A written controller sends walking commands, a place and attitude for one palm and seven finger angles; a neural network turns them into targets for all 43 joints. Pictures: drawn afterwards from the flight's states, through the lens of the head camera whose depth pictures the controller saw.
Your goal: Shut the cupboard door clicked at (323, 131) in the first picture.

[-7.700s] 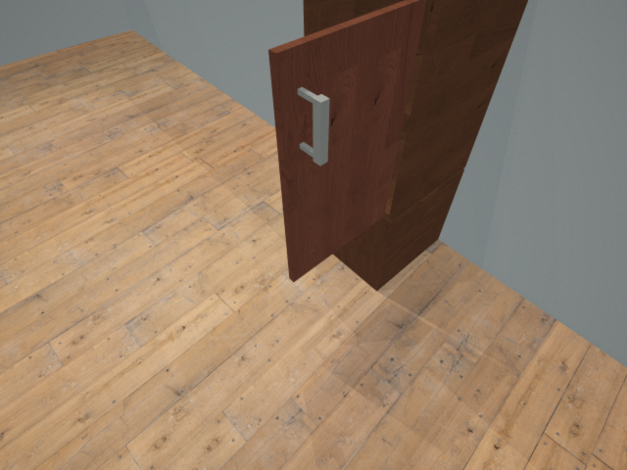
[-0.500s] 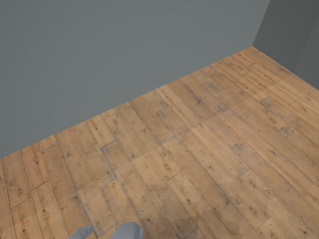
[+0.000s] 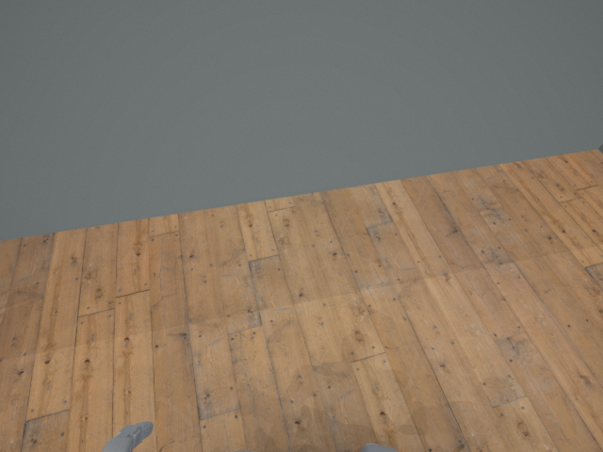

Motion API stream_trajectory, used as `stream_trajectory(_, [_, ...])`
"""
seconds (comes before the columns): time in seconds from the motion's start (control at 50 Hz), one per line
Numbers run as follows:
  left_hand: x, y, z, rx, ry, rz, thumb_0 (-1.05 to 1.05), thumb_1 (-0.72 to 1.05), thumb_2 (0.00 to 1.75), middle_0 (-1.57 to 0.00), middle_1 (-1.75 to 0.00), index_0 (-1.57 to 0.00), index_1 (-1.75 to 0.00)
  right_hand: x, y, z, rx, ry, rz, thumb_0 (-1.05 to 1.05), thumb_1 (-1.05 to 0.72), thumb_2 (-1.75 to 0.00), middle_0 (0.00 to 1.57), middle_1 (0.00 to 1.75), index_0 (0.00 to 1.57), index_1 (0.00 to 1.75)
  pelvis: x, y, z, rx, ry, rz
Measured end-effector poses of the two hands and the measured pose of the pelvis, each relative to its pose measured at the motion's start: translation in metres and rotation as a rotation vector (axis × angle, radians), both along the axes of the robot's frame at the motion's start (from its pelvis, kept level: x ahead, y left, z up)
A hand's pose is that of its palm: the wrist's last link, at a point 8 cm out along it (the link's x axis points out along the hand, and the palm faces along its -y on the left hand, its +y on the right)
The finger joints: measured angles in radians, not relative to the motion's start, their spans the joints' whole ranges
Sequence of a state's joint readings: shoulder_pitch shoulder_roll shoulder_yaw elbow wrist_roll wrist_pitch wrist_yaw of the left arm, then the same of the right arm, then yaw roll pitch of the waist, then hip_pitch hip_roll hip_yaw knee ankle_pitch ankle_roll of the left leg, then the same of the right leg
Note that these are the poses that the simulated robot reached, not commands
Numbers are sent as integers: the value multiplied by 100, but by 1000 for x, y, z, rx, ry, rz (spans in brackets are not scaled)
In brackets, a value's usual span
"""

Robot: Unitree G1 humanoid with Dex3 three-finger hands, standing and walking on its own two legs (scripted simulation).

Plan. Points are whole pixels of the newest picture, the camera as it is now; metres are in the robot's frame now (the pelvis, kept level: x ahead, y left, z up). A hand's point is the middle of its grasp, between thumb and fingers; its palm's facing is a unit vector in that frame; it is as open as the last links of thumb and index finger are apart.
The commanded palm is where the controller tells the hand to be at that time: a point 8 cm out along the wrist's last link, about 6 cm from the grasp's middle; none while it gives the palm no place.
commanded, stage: walk to a spot facing it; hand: left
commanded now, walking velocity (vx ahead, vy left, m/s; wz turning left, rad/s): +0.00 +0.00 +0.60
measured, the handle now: out of the picture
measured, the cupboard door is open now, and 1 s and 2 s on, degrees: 90 90 90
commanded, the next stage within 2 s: none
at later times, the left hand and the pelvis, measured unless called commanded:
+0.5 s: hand out of the picture -0.01 +0.23 -0.18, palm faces +0.35 -0.90 -0.26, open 7.4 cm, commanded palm none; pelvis +0.02 +0.00 -0.01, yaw +19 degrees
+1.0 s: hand out of the picture +0.02 +0.16 -0.15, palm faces +0.64 -0.74 -0.21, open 7.4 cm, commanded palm none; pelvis +0.12 +0.02 +0.01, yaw +40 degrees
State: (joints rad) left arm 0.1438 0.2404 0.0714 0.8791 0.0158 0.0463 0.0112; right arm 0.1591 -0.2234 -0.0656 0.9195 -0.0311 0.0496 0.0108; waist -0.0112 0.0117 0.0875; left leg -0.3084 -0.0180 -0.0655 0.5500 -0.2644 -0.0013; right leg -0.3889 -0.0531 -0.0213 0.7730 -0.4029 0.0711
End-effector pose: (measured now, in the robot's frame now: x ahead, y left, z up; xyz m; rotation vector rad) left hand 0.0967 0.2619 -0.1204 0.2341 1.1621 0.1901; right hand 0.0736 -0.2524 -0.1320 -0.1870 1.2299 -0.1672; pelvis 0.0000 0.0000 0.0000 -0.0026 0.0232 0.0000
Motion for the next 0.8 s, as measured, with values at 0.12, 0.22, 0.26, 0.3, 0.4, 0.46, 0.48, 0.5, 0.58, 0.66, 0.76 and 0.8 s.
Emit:
stream_trajectory(0.12, [-13, -26, 6, 14, -44, 53, 0, 90, 90, -20, -30, -20, -30, 13, -18, -15, 29, 44, 42, 0, -91, -90, 20, 30, 21, 30, 3, -18, -4, 20, -9, 88])
stream_trajectory(0.22, [-40, -39, 5, -23, 7, 129, 0, 90, 90, -21, -30, -21, -30, 35, -17, -4, 29, 56, 106, 0, -91, -90, 20, 30, 20, 30, 10, -22, 5, 36, -8, 164])
stream_trajectory(0.26, [-52, -40, 1, -41, 23, 165, 0, 90, 90, -21, -30, -21, -30, 48, -12, 0, 24, 56, 144, 0, -91, -90, 20, 30, 20, 30, 12, -21, 7, 41, -5, 196])
stream_trajectory(0.3, [-65, -37, -4, -52, 36, 209, 0, 91, 90, -21, -30, -21, -30, 62, -3, 3, 16, 50, 190, 1, -91, -90, 19, 30, 20, 30, 14, -18, 6, 41, -3, 225])
stream_trajectory(0.4, [-106, -14, -28, -75, 88, 319, 0, 91, 90, -21, -30, -21, -30, 107, 28, 2, -16, -30, 312, 0, -91, -90, 20, 30, 20, 30, 17, 0, -10, 16, 4, 291])
stream_trajectory(0.46, [-123, 0, -35, -63, 143, 362, 0, 91, 90, -21, -30, -21, -30, 121, 43, 6, -28, -78, 351, 0, -91, -90, 20, 30, 20, 30, 16, 4, -13, 18, 0, 313])
stream_trajectory(0.48, [-125, 4, -33, -58, 150, 376, 1, 91, 90, -21, -30, -21, -30, 123, 46, 8, -32, -83, 361, 0, -91, -90, 20, 30, 20, 30, 16, 4, -11, 15, 0, 322])
stream_trajectory(0.5, [-125, 7, -31, -54, 149, 389, 1, 91, 90, -21, -30, -20, -30, 125, 49, 11, -35, -83, 370, 0, -91, -90, 20, 30, 20, 30, 17, 4, -8, 12, -1, 331])
stream_trajectory(0.58, [-116, 13, -16, -45, 97, 417, 1, 91, 90, -20, -30, -20, -30, 126, 54, 13, -29, -57, 406, 0, -91, -90, 20, 30, 21, 30, 23, 4, 0, 1, -1, 366])
stream_trajectory(0.66, [-97, 10, -4, -35, 38, 426, 1, 91, 90, -20, -30, -20, -30, 126, 51, 8, -7, -16, 424, 0, -90, -90, 20, 30, 21, 30, 35, 0, 3, -4, 2, 406])
stream_trajectory(0.76, [-72, -1, 0, -1, -44, 447, 1, 91, 90, -20, -30, -20, -30, 138, 36, -12, 15, 50, 441, 0, -90, -90, 20, 30, 21, 30, 60, -13, -6, 11, 8, 474])
stream_trajectory(0.8, [-72, -9, 2, 4, -59, 488, 0, 90, 90, -20, -30, -20, -30, 149, 35, -16, 9, 83, 473, 0, -90, -90, 20, 30, 21, 30, 69, -14, -6, 7, -2, 515])
